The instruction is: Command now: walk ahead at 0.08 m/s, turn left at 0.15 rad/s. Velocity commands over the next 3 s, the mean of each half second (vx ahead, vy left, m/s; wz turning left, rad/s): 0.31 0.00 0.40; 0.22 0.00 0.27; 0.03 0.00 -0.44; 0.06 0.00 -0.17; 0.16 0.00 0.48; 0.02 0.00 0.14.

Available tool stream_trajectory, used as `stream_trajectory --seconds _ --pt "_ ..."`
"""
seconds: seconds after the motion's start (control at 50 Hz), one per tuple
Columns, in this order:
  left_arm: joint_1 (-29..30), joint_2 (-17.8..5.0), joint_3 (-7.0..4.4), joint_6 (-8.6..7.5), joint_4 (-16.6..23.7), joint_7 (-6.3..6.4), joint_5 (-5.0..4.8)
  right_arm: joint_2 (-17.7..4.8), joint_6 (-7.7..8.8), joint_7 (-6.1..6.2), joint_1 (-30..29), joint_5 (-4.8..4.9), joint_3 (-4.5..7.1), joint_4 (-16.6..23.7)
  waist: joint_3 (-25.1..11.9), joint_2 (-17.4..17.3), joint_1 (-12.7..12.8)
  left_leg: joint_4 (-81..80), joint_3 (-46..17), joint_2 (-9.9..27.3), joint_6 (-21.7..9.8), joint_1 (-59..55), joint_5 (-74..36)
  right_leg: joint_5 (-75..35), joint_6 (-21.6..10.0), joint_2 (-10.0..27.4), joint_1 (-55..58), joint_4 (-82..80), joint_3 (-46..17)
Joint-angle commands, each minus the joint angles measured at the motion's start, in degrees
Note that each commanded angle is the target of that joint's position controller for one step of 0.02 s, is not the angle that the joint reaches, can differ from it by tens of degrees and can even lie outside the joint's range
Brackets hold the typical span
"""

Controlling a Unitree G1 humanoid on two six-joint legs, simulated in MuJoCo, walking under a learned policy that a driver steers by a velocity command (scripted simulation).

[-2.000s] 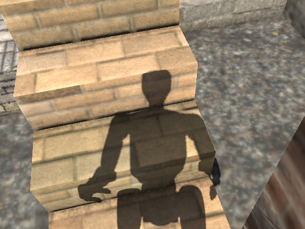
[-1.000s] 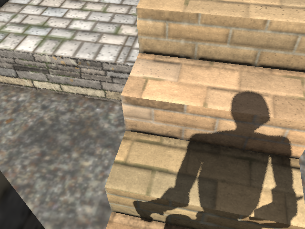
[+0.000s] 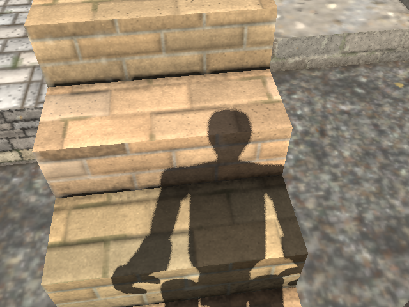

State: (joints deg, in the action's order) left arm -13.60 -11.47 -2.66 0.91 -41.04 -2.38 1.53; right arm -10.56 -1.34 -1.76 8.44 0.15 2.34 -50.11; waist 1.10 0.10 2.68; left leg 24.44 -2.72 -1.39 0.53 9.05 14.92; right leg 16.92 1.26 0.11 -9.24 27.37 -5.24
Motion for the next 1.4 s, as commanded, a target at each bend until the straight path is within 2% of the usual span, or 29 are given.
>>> stream_trajectory --seconds 0.02,0.1,0.24,0.26,0.34,0.42,0.46,0.5,0.54,0.56,0.58,0.6,0.64,0.74,0.8,0.82,0.84,0.88,0.94,1.04,1.08,1.1,1.16,1.18,1.22,1.28,1.32,1.34,1.4 --pt "3.8 -6.7 -0.74 -0.18 2.6 0.37 -0.32 -3.3 2.04 -1.17 -4.3 -2.22 0.29 4.9 4.3 -7.4 -1.6 -8.7 -6.4 5.1 -1.0 3.4 -9.9 -6.8 0.4 2.3 -3.2 -6.0 1.4" --pt "3.0 -6.7 -0.11 -0.36 0.8 2.24 -0.07 -5.1 3.57 -0.89 -0.3 -0.35 0.73 4.7 -3.3 -9.5 -0.5 -8.1 -9.3 5.1 -1.4 -1.9 -16.9 -6.9 -0.1 2.7 2.2 -6.1 5.0" --pt "5.4 -5.6 0.9 -0.97 -0.1 2.96 -0.61 -5.8 3.54 0.4 1.2 -0.24 1.02 8.0 -3.4 -4.5 -0.5 -6.0 -11.1 3.2 -2.1 2.6 -18.8 -5.3 1.2 4.2 4.6 -5.6 7.7" --pt "3.4 -7.1 -0.21 -1.22 -0.7 3.16 -1.44 -7.0 3.23 0.59 -0.1 1.6 1.47 9.9 -3.4 -0.6 0.3 -7.4 -14.6 4.5 -3.8 2.3 -13.4 -6.3 3.1 5.7 6.3 -6.1 7.2" --pt "4.6 -8.5 -1.45 -2.39 -0.7 4.28 -1.59 -5.5 2.92 0.18 -1.2 0.92 1.17 13.3 -2.8 2.7 0.3 -3.8 -14.1 2.5 -3.8 6.5 -13.9 -14.1 2.5 6.8 10.0 -6.9 7.0" --pt "6.7 -10.1 -2.54 -1.14 -0.7 5.48 -0.58 -3.2 2.77 -0.18 3.6 1.76 0.32 15.2 -4.6 7.4 -2.2 8.9 -7.7 0.1 -0.5 11.5 -5.7 -21.4 -2.8 14.1 12.0 -9.6 3.3" --pt "6.7 -11.5 -3.88 -0.93 -1.5 6.45 -0.73 -2.6 1.84 -2.27 5.1 2.3 0.28 16.5 -1.7 7.6 -3.5 18.1 -6.1 1.5 0.2 12.3 8.6 -13.4 -8.1 21.4 4.8 -10.3 -1.4" --pt "13.3 -10.2 -3.5 -1.24 1.5 5.85 -0.88 -3.0 2.0 -2.5 4.5 2.65 0.44 17.6 -1.5 6.6 -5.1 18.3 -3.2 3.8 -1.5 9.2 8.6 -6.2 -9.7 20.1 -1.3 -10.0 3.9" --pt "10.7 -8.5 -3.08 -1.82 0.2 5.1 -2.03 -3.8 2.31 -1.81 -0.5 0.62 0.88 19.3 2.4 0.9 -2.5 6.6 -3.5 1.0 -4.5 6.8 -4.9 -2.6 -5.2 11.8 -3.2 -2.7 12.0" --pt "6.6 -6.7 -1.48 -2.17 0.4 2.54 0.0 -6.9 2.76 -1.02 1.3 -3.15 0.95 16.2 4.1 -8.5 -3.0 1.1 -7.1 0.3 -5.0 6.9 -23.1 0.3 -1.4 7.8 -5.4 7.9 16.4" --pt "3.3 -4.8 -0.86 -2.18 1.7 2.1 -1.66 -12.2 2.7 -0.23 3.3 -2.88 2.37 15.8 0.4 -20.8 -1.8 -5.6 -20.7 6.2 -8.5 6.1 -33.1 6.2 1.2 -0.3 -5.6 17.4 17.0" --pt "5.0 -7.4 -1.18 -2.3 2.8 1.92 -1.74 -14.7 2.31 0.94 9.4 -5.24 3.16 15.4 0.6 -16.4 -5.4 -5.6 -31.0 12.1 -14.6 -4.2 -39.9 17.3 1.8 -2.0 -18.3 24.7 12.5" --pt "5.5 -6.8 -0.65 -2.69 2.6 1.5 -2.58 -14.3 1.25 2.68 9.3 -4.76 3.01 13.8 -3.8 -8.9 -4.8 -2.0 -27.7 13.8 -17.2 -10.3 -51.3 18.7 0.8 -0.5 -21.0 29.2 5.9" --pt "0.7 -4.1 0.05 -2.2 1.0 2.81 -2.27 -9.3 -1.65 3.63 2.7 -1.77 1.35 13.8 -5.7 -9.9 -3.1 -1.0 -14.3 8.4 -10.7 -2.4 -50.3 4.3 -2.0 -3.3 -4.0 9.8 8.1" --pt "-2.2 -0.4 1.19 -3.18 -2.0 4.25 -1.2 -5.6 -1.76 2.66 6.9 0.35 0.55 11.9 -6.1 -2.0 -4.2 0.3 -13.8 5.3 -5.1 1.3 -13.2 -15.4 -2.0 2.0 9.5 -14.3 6.1" --pt "-1.4 -1.3 1.94 -3.52 -1.1 4.27 -0.49 -2.7 -2.07 2.14 12.0 -0.08 -0.34 10.5 -6.6 5.5 -5.9 3.3 -11.9 2.1 -2.4 7.9 8.0 -24.9 -2.1 11.9 14.7 -15.7 -4.4" --pt "2.6 -2.8 2.46 -2.92 -0.8 3.73 -1.09 -2.1 -3.05 2.19 14.7 -1.0 -1.0 9.6 -6.0 8.8 -7.4 3.2 -7.5 0.4 -0.9 -0.5 9.9 -20.0 -5.0 17.5 0.2 -16.4 -8.0" --pt "6.8 -1.0 3.06 -2.21 -0.4 3.23 -1.32 -5.3 -3.29 2.14 8.1 -2.09 -0.92 9.4 0.5 7.3 -6.3 -2.8 -6.6 2.6 -1.2 -2.1 -0.4 -3.5 -4.1 10.7 -5.6 -16.6 -6.7" --pt "-1.2 -5.6 1.62 -2.74 -3.9 2.66 -1.91 -7.9 -1.57 2.14 8.5 -1.38 -0.93 6.5 -0.4 6.5 -3.8 -4.8 -4.4 4.4 -0.8 -0.1 -5.4 -15.4 -3.0 8.6 1.6 -13.9 -6.6" --pt "-0.5 -7.0 -0.21 -2.69 -4.1 2.41 -2.2 -6.6 0.91 2.51 7.6 -0.57 -1.45 3.6 -1.1 0.7 -3.2 -2.1 1.2 3.2 0.1 3.3 -2.2 -16.2 -6.3 8.4 1.6 -6.6 -8.8" --pt "0.1 -6.8 -0.85 -2.01 -3.7 2.42 -2.16 -6.1 1.02 2.75 6.2 -0.58 -1.48 3.5 -0.3 2.5 -3.0 0.4 2.3 2.5 0.1 3.3 -1.1 -13.1 -7.6 8.2 -2.7 -6.3 -11.0" --pt "1.9 -10.5 -3.13 -1.44 -1.2 2.7 -2.51 -7.9 1.28 3.16 3.1 0.98 0.25 6.5 -0.1 8.4 -1.9 2.5 0.4 3.8 2.1 3.0 -0.1 -17.7 -9.7 9.1 -2.0 -7.1 -13.1" --pt "2.0 -8.8 -3.94 0.36 0.2 3.87 -2.6 -7.5 1.26 3.52 3.9 1.59 1.02 7.3 -2.7 5.6 -2.5 7.7 2.2 2.5 3.9 3.0 3.1 -22.6 -13.4 11.0 -2.2 -6.4 -18.3" --pt "3.4 -8.6 -3.62 0.2 1.2 4.09 -1.92 -7.1 1.39 3.97 3.5 0.67 0.91 8.0 -3.3 5.9 -3.2 8.3 0.7 2.1 3.0 2.9 3.6 -24.5 -14.1 10.5 -2.7 -6.6 -19.2" --pt "5.2 -8.4 -3.89 0.48 2.6 4.14 -2.1 -7.4 1.52 3.96 5.0 0.7 1.16 8.0 -3.2 5.0 -4.1 5.8 0.6 2.4 2.1 1.9 0.9 -24.8 -13.3 9.1 -3.8 -5.2 -18.5" --pt "2.8 -8.2 -4.16 1.21 4.2 4.05 -3.45 -10.5 1.88 3.51 4.7 -0.09 2.44 8.0 -2.6 -3.9 -2.5 -0.4 -3.2 7.4 -2.7 -3.0 -13.2 -11.0 -8.8 4.3 -9.7 1.3 -13.8" --pt "-2.2 -8.5 -4.34 1.62 2.9 4.47 -4.13 -10.6 2.18 3.87 1.9 -2.12 2.53 10.1 -1.3 -15.9 -2.5 -9.5 -16.6 24.4 -16.3 0.5 -25.4 18.0 -2.2 -3.9 -13.3 29.3 -2.8" --pt "-5.1 -13.0 -6.36 2.48 2.0 5.08 -4.66 -8.4 2.72 4.19 -2.8 -3.07 1.28 12.4 -1.1 -12.4 -0.8 -10.0 -17.0 29.1 -22.1 5.4 -36.0 28.5 1.9 -3.6 -14.3 53.3 -0.6" --pt "-5.8 -9.6 -5.01 4.26 2.4 5.37 -2.81 -12.5 3.52 5.71 -6.4 0.04 2.42 11.9 0.6 0.4 2.7 -8.5 -3.2 21.2 -15.9 4.8 -25.8 19.4 6.1 0.8 -19.7 68.7 -1.0"
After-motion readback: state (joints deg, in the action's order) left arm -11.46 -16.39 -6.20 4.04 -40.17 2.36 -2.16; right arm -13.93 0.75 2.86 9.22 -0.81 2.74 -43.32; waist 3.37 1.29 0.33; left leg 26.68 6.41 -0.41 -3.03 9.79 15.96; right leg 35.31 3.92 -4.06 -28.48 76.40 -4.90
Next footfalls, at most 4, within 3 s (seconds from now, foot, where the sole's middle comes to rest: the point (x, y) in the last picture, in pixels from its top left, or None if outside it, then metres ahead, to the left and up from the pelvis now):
0.82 right None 0.10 -0.03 -0.78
1.68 right None -0.04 -0.12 -0.78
1.92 left None -0.04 0.12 -0.78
2.56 right None -0.03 -0.06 -0.78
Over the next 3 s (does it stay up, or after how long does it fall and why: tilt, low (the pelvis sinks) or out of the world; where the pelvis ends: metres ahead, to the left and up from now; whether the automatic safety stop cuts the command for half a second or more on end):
stays up -0.13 0.00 0.00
